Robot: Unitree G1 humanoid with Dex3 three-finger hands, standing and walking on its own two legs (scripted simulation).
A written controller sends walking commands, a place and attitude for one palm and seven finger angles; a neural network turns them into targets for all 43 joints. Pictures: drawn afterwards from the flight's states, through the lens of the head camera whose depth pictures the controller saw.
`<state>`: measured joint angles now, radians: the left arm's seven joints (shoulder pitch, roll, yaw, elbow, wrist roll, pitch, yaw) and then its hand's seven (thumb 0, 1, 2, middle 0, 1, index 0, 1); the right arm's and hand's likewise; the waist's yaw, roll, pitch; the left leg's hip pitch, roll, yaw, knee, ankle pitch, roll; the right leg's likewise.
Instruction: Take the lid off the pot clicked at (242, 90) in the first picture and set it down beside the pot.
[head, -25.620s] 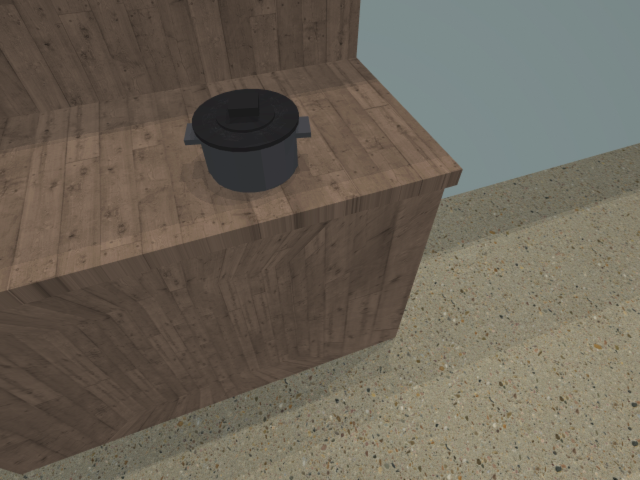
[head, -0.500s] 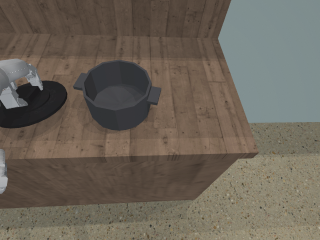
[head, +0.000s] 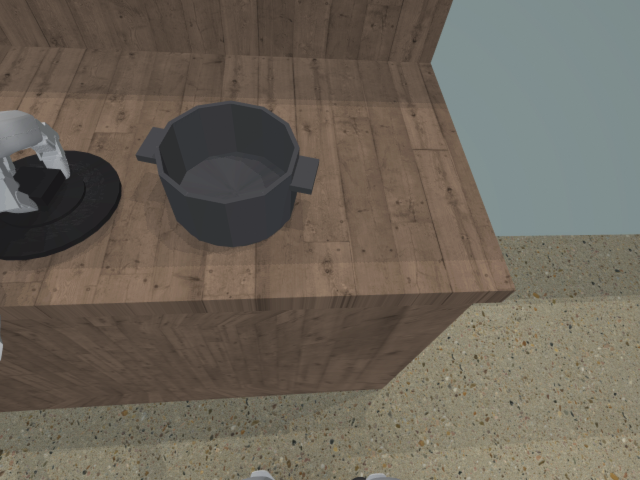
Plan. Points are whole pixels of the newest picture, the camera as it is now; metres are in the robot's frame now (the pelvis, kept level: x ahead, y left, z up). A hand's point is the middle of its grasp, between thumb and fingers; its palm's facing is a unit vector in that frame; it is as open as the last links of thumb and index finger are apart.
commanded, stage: lower the lid onto the table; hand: left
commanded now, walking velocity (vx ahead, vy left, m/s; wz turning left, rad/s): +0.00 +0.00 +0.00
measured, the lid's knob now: (34, 185) +0.47 +0.34 +0.06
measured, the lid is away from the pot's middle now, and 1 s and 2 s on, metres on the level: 0.24 0.24 0.24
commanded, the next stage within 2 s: open the fingers wide in 0.40 s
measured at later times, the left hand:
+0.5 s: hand (13, 186) +0.45 +0.35 +0.08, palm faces -0.51 -0.15 -0.85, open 8.5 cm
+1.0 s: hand (8, 195) +0.44 +0.35 +0.08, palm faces -0.41 -0.11 -0.90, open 8.5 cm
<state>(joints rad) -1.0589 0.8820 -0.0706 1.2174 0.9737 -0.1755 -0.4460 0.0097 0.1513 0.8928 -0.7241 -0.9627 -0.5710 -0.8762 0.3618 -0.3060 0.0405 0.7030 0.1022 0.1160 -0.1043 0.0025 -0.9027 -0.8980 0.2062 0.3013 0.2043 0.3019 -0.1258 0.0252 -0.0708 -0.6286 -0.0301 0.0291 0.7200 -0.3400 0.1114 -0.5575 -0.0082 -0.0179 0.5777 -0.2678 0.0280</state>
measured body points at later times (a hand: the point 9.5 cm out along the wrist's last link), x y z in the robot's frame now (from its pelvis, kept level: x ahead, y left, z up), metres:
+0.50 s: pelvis -0.01 +0.01 -0.01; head +0.07 +0.05 +0.43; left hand +0.47 +0.35 +0.13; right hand -0.01 -0.27 -0.12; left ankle +0.00 +0.04 -0.72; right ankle +0.00 -0.17 -0.72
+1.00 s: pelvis -0.01 +0.02 -0.01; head +0.07 +0.05 +0.44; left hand +0.45 +0.35 +0.13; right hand +0.03 -0.26 -0.11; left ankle +0.00 +0.04 -0.72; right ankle +0.00 -0.17 -0.71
